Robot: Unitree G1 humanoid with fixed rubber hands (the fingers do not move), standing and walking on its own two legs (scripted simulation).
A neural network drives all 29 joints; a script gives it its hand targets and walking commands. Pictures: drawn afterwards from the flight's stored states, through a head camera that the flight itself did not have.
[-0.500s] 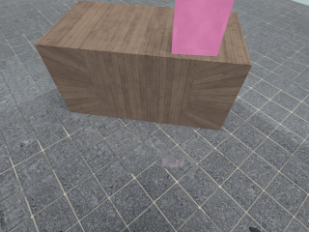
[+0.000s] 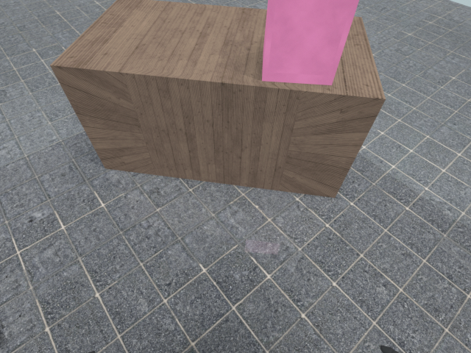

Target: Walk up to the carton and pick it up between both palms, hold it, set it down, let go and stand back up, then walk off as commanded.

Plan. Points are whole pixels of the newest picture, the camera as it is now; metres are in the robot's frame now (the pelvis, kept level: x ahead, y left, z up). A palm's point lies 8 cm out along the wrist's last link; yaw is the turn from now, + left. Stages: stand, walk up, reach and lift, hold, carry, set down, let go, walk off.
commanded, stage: stand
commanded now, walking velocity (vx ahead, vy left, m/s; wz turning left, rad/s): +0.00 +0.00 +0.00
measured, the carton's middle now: (302, 28) +1.13 -0.26 +0.00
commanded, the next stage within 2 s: walk up in 0.76 s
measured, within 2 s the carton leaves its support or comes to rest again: neither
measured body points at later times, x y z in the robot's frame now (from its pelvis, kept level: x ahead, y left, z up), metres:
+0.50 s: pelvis +0.00 +0.00 +0.00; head +0.04 +0.00 +0.45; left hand +0.10 +0.28 -0.12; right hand +0.10 -0.29 -0.13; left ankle +0.04 +0.12 -0.74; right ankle +0.04 -0.12 -0.74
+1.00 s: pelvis +0.01 +0.00 +0.00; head +0.03 +0.00 +0.45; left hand +0.11 +0.28 -0.12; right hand +0.11 -0.29 -0.13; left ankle +0.04 +0.12 -0.74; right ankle +0.04 -0.12 -0.73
